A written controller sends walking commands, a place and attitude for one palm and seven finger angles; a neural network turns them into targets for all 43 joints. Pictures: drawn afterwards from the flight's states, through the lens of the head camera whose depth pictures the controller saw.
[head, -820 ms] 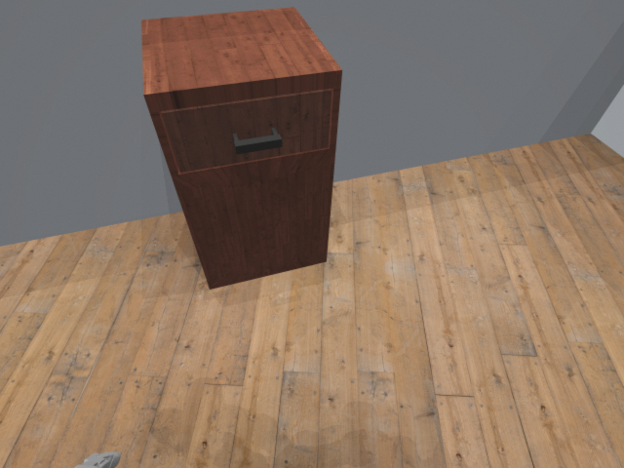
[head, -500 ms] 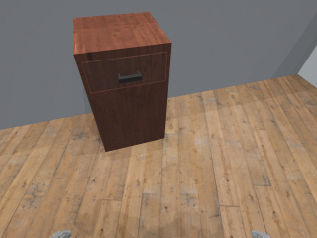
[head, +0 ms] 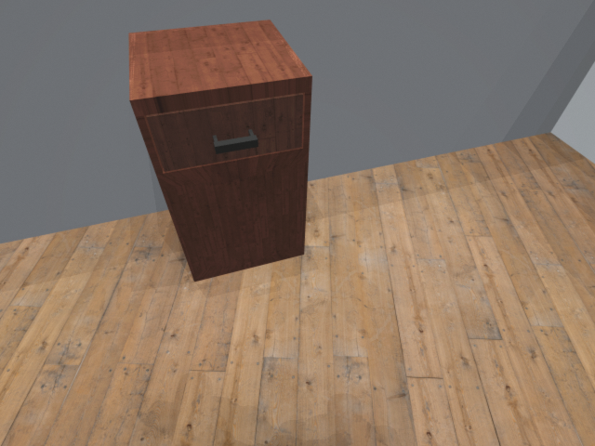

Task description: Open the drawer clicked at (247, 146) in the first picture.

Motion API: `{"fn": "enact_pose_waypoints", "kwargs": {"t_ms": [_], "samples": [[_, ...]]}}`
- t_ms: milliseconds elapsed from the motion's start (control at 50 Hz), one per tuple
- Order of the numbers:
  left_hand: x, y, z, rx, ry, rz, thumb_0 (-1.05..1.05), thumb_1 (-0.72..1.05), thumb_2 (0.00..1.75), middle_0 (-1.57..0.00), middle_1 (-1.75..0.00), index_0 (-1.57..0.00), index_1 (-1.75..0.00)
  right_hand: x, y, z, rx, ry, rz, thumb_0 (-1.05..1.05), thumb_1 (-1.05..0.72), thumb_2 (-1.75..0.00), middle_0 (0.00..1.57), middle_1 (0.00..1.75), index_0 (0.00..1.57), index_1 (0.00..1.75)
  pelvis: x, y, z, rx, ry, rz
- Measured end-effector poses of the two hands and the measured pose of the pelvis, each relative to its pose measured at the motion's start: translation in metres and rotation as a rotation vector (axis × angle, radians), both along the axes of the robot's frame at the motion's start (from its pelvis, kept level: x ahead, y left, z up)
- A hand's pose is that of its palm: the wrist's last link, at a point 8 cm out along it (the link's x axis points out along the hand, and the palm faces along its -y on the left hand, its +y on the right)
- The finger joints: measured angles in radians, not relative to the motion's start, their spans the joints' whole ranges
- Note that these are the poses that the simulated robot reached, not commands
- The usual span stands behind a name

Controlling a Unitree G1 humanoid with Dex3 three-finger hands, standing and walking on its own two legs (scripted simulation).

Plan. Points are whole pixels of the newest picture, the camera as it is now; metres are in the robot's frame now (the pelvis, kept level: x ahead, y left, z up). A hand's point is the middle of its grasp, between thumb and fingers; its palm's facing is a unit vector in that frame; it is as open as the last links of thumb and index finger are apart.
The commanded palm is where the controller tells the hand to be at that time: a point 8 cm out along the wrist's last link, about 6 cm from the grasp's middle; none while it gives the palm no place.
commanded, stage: stand and wait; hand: left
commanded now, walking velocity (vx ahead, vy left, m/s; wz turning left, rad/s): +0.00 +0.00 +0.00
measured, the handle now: (234, 140) +0.89 +0.22 -0.11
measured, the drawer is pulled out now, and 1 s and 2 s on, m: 0.00 0.00 0.00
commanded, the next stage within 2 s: look at it before walking up in 0.04 s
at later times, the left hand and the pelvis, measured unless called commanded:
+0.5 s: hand out of the picture +0.07 +0.24 -0.15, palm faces -0.02 -0.94 -0.33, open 7.4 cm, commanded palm none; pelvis -0.01 +0.00 +0.00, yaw +0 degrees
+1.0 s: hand out of the picture +0.06 +0.23 -0.17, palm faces +0.06 -0.95 -0.29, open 7.4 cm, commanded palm none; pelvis -0.01 +0.00 -0.01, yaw +5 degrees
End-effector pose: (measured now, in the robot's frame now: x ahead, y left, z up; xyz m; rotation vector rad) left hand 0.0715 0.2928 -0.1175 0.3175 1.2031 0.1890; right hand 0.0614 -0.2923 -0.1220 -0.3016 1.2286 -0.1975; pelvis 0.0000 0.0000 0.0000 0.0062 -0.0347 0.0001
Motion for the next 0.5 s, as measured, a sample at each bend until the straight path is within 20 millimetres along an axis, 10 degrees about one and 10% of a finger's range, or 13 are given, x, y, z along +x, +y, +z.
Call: {"fn": "enact_pose_waypoints", "kwargs": {"t_ms": [500], "samples": [[-0.0063,-0.0061,0.0001,-0.009,-0.002,-0.001,0.0,0.9,0.9,-0.2,-0.3,-0.2,-0.3,0.001,-0.0015,0.0023,0.004,-0.02,0.006,0.01,-0.91,-0.9,0.21,0.3,0.21,0.3,-0.0054,-0.003,0.0015,0.0,0.001,-0.003]]}}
